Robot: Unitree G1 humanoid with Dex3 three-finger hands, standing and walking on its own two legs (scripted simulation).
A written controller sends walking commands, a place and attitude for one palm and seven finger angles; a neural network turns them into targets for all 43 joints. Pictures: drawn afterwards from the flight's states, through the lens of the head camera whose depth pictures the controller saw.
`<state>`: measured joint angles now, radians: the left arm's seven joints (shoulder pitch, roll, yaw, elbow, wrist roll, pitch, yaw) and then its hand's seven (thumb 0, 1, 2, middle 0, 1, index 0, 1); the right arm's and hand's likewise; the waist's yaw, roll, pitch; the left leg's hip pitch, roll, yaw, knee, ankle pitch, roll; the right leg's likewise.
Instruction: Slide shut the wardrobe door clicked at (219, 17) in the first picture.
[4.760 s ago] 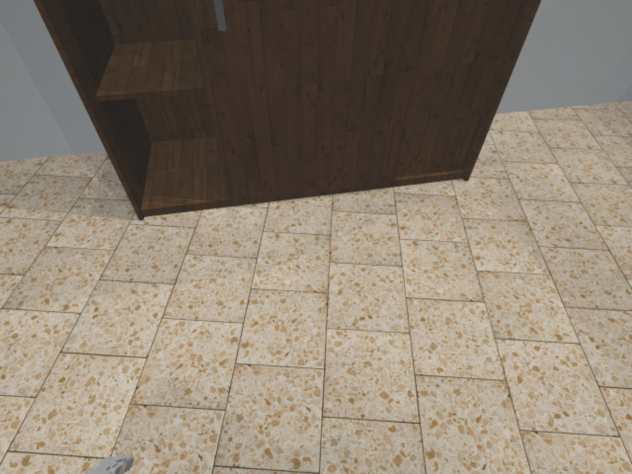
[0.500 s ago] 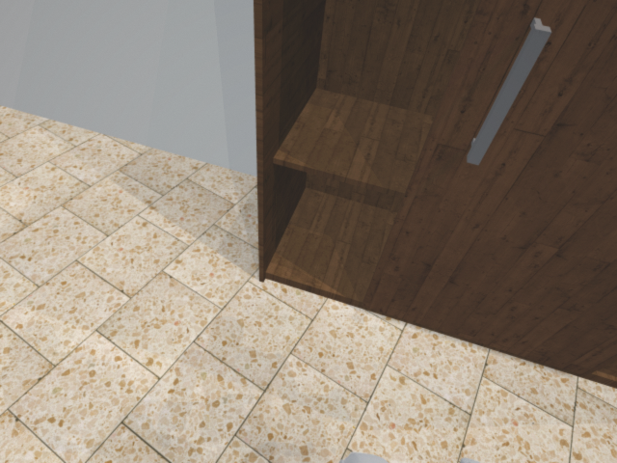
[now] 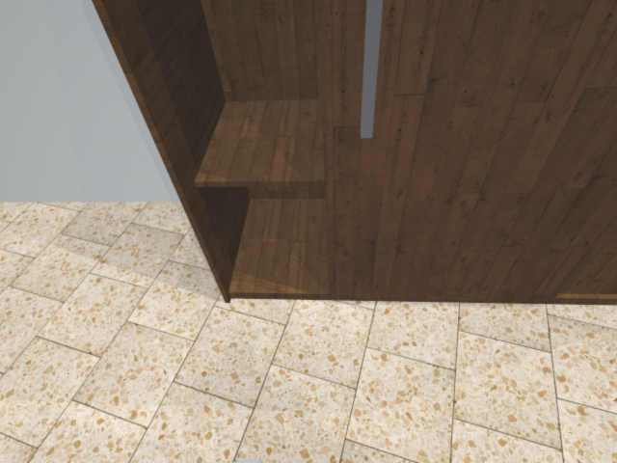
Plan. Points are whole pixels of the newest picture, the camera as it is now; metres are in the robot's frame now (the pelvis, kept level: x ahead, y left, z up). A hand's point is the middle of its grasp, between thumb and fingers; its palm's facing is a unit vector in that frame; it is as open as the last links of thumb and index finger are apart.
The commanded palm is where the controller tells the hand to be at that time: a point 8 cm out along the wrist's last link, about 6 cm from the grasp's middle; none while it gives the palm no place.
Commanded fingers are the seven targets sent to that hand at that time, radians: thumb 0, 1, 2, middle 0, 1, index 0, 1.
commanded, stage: take the last steps up to it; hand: right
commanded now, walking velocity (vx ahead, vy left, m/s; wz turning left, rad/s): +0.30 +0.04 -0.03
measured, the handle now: (369, 69) +0.75 -0.10 +0.15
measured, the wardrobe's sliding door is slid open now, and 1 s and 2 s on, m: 0.38 0.38 0.38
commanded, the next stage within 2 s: come to a stop and stand still in 0.68 s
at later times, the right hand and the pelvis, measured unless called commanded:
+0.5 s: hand (406, 434) +0.20 -0.13 -0.16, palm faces +0.08 +0.97 -0.22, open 7.2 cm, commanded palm none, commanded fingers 0.00 -0.90 -0.90 0.20 0.30 0.20 0.30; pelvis +0.14 +0.06 +0.00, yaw -2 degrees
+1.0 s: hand (409, 410) +0.24 -0.14 -0.19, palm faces +0.09 +0.98 -0.16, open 7.3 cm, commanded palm none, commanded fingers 0.00 -0.90 -0.90 0.20 0.30 0.20 0.30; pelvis +0.27 +0.02 +0.00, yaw -1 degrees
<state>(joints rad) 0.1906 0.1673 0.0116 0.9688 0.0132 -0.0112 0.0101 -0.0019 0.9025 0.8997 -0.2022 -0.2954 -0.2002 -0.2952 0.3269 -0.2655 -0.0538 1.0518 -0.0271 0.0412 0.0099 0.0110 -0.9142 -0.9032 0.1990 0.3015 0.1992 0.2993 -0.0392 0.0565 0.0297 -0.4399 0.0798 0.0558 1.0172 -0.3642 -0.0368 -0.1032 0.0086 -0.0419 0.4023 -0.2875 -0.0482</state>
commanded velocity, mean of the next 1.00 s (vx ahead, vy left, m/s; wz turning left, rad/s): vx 0.11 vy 0.04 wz -0.01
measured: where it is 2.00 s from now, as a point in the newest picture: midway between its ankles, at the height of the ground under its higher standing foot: outside the picture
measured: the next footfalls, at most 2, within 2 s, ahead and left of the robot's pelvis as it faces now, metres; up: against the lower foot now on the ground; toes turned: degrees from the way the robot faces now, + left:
left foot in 0.32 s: +0.19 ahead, +0.14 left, +0.00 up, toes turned +6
right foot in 0.78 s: +0.33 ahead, -0.08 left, +0.00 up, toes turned -10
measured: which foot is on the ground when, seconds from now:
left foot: up 0.00-0.30, down 0.32-0.80, up 0.82-1.00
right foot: down 0.00-0.34, up 0.36-0.76, down 0.78-1.00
